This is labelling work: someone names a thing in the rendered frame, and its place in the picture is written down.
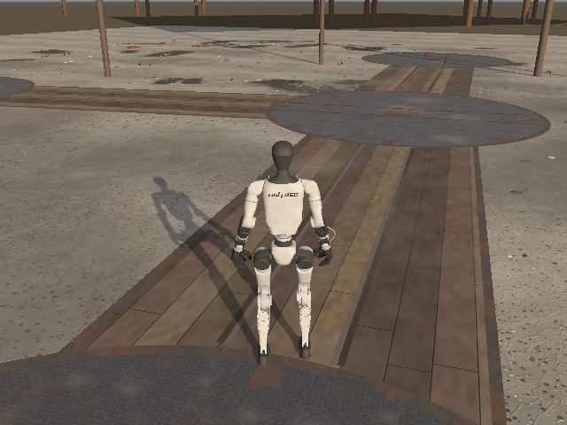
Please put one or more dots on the right robot forearm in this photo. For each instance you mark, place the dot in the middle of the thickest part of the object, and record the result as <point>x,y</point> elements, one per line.
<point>322,235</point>

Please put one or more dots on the robot left hand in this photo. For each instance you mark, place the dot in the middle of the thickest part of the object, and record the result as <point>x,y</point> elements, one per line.
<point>237,255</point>

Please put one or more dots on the left robot foot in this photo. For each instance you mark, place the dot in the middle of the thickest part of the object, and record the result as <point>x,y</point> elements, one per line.
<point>263,358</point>

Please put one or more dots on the robot torso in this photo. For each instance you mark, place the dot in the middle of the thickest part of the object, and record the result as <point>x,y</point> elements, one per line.
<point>283,206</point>

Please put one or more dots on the robot left upper arm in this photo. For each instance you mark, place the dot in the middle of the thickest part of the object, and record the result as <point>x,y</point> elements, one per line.
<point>251,201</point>

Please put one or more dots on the robot right upper arm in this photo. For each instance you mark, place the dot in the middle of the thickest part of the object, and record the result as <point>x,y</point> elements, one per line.
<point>315,203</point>

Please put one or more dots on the left robot forearm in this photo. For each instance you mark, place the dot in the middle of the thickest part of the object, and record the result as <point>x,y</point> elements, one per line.
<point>242,235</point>

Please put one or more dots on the robot right hand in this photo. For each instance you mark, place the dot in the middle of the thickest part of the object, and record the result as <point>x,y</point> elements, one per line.
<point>322,253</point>

